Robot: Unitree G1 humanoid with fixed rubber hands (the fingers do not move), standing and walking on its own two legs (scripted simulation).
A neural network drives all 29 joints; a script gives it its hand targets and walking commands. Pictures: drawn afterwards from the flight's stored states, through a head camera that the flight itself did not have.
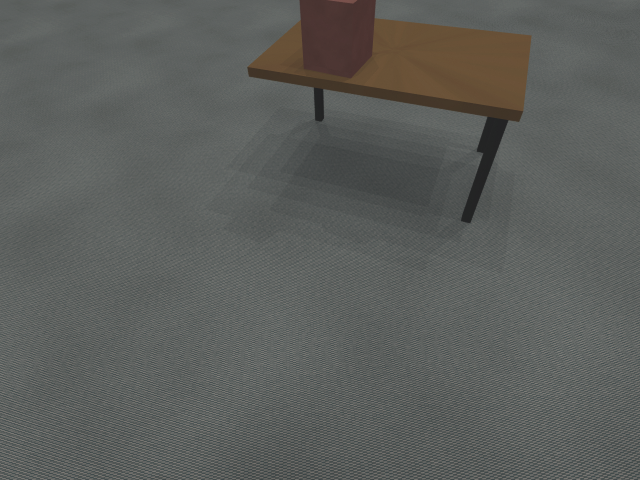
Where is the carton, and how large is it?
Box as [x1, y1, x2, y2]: [300, 0, 375, 77]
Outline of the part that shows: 300,0 304,68 351,77 371,55 375,0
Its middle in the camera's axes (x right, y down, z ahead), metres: +0.07 -0.77 +1.45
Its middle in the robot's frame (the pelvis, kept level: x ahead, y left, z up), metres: +1.59 -0.07 -0.09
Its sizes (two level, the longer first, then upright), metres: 0.210 0.200 0.250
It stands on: a table, 0.56 m high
